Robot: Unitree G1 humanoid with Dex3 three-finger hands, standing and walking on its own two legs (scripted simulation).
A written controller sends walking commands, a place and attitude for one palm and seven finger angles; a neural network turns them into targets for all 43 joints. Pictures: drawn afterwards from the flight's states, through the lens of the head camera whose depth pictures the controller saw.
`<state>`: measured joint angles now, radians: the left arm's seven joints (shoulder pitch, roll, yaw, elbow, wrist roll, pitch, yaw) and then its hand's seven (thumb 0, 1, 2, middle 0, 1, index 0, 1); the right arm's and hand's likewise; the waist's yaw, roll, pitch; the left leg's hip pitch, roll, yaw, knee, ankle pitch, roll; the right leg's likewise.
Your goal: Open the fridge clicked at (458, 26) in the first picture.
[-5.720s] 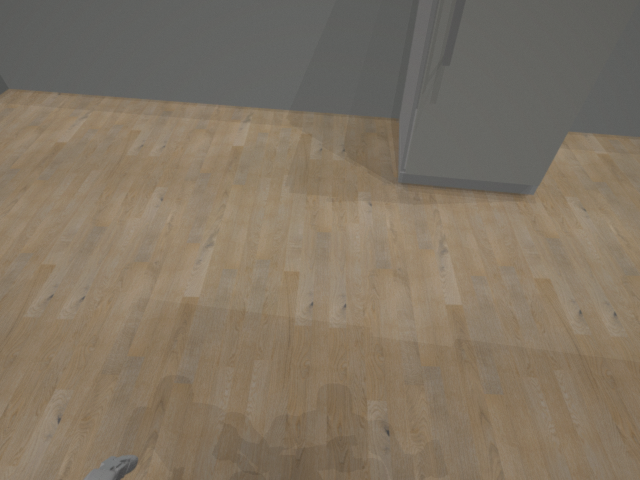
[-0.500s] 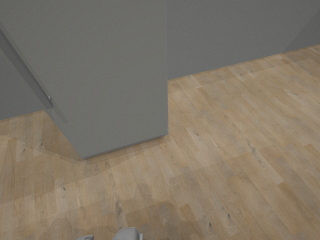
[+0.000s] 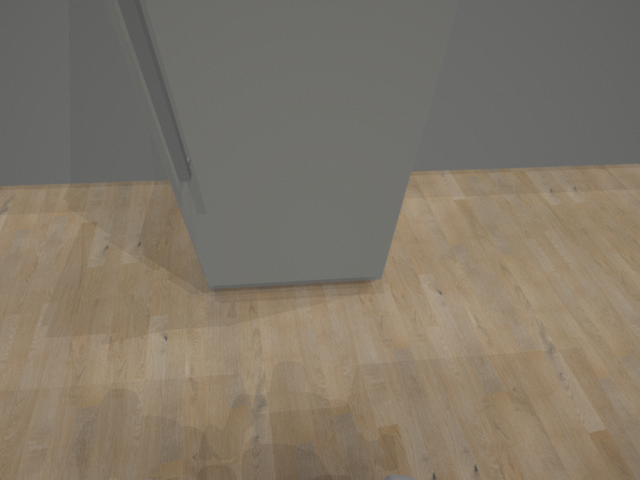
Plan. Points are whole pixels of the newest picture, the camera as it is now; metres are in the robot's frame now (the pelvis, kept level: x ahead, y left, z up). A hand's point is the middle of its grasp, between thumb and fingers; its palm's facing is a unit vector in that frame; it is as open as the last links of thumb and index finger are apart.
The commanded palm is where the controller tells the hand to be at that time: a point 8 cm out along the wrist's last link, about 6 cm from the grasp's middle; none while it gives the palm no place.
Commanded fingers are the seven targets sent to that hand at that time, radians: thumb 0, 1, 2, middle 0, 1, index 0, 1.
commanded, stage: turn to face it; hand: left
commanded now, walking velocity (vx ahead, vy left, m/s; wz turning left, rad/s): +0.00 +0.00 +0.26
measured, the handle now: (156, 75) +0.75 +0.35 +0.10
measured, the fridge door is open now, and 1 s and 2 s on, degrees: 0 0 0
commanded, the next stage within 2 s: take the last steps up to it in 0.08 s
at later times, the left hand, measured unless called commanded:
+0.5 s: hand out of the picture -0.06 +0.14 -0.15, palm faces +0.23 -0.94 -0.26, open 7.3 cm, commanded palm none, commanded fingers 0.00 0.90 0.90 -0.20 -0.30 -0.20 -0.30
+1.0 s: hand out of the picture +0.06 +0.28 -0.18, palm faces +0.20 -0.97 -0.15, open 7.3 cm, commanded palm none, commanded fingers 0.00 0.90 0.90 -0.20 -0.30 -0.20 -0.30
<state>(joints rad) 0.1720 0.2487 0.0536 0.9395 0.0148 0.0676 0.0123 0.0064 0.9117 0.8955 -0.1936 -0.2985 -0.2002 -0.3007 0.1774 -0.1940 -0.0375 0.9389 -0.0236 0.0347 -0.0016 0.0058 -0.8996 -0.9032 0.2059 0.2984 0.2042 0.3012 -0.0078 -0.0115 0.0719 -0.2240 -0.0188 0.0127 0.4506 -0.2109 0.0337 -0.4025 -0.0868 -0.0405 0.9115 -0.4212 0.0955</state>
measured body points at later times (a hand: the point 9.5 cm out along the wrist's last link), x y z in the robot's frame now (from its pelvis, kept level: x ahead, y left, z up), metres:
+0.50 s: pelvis -0.01 -0.04 +0.01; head -0.01 -0.07 +0.46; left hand -0.07 +0.19 -0.13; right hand +0.06 -0.28 -0.16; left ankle -0.05 +0.14 -0.66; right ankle +0.00 -0.13 -0.74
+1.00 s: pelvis +0.08 +0.10 +0.01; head +0.07 +0.13 +0.45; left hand +0.05 +0.34 -0.16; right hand +0.12 -0.14 -0.13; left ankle +0.03 +0.15 -0.74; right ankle +0.12 -0.03 -0.65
